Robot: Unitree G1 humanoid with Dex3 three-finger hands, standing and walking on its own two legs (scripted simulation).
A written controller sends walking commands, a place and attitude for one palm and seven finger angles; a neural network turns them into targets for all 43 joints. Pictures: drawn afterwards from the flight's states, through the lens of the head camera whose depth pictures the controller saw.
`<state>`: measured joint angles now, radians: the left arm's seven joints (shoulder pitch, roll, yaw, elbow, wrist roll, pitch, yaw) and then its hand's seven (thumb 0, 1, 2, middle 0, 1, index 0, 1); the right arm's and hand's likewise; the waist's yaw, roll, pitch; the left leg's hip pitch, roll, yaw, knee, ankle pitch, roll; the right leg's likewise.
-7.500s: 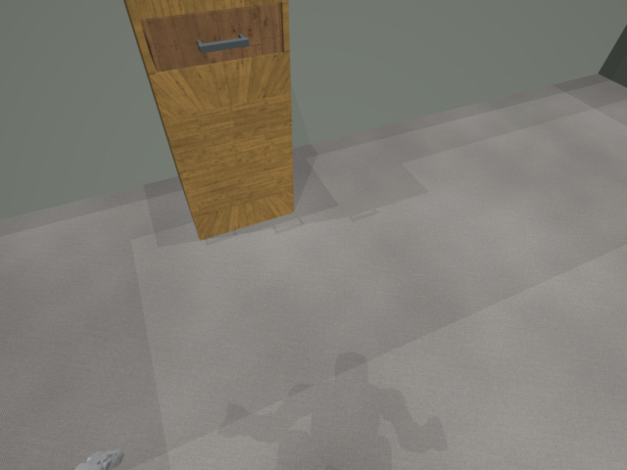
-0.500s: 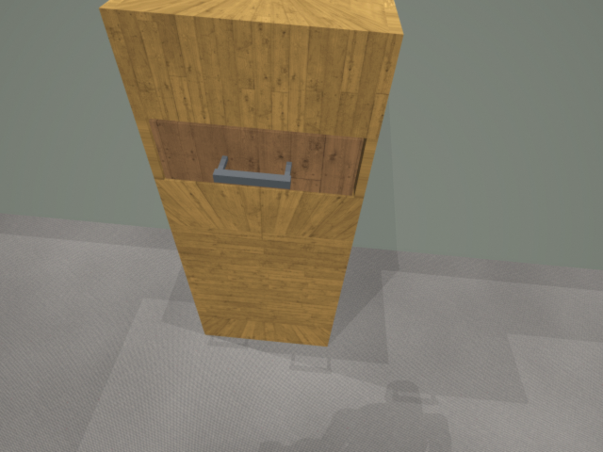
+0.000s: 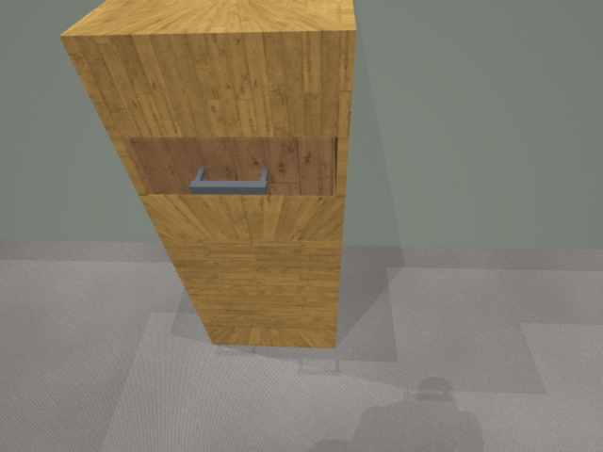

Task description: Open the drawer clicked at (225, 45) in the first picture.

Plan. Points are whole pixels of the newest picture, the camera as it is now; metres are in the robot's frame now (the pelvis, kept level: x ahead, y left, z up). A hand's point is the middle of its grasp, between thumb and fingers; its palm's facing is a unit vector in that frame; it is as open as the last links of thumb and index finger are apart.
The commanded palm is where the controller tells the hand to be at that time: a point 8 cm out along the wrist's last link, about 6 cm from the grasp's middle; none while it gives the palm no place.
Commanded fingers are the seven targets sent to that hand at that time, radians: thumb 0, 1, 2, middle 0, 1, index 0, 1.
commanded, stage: look again from close up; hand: left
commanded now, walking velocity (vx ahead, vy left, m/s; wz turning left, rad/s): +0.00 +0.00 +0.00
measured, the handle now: (230, 180) +0.57 +0.16 +0.03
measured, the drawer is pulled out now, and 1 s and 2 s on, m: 0.00 0.00 0.00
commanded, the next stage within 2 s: shuffle to correct the standing spot in 0.24 s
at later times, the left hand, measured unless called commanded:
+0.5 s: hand out of the picture -0.01 +0.17 -0.17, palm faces +0.04 -0.98 -0.18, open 7.4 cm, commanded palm none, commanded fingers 0.00 0.90 0.90 -0.20 -0.30 -0.20 -0.30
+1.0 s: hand out of the picture +0.04 +0.19 -0.17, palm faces +0.02 -0.97 -0.25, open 7.4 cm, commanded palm none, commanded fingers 0.00 0.90 0.90 -0.20 -0.30 -0.20 -0.30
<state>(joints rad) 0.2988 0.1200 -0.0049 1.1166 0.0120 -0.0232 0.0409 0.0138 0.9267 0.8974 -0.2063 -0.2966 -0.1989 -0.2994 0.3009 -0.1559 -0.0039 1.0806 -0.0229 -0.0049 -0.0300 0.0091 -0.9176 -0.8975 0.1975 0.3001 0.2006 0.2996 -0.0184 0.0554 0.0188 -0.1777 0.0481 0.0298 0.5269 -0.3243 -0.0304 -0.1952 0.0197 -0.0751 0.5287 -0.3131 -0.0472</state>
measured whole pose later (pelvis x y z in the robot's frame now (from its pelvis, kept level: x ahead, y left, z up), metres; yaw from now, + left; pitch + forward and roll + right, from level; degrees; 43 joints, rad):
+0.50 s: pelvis +0.01 +0.00 +0.00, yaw +0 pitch -1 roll +0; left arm 0.32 0.14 0.01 1.11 0.02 -0.01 0.02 0.00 0.91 0.90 -0.20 -0.30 -0.20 -0.30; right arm 0.34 -0.13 0.01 1.14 -0.03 -0.01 -0.03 0.01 -0.91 -0.90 0.20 0.30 0.20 0.30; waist 0.00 0.01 0.02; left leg -0.17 0.04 0.03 0.52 -0.33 -0.02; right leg -0.19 0.02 -0.07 0.53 -0.32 -0.05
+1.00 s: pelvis +0.01 +0.00 +0.00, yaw +0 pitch +0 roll +0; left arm 0.26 0.16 0.02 1.04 0.02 -0.01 0.06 0.01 0.92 0.90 -0.20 -0.30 -0.20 -0.30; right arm 0.23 -0.16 -0.03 1.06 -0.01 0.01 -0.04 0.01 -0.93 -0.90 0.20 0.30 0.20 0.30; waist -0.01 0.02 0.05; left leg -0.25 0.05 0.04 0.63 -0.38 -0.01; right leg -0.23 0.02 -0.07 0.55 -0.33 -0.04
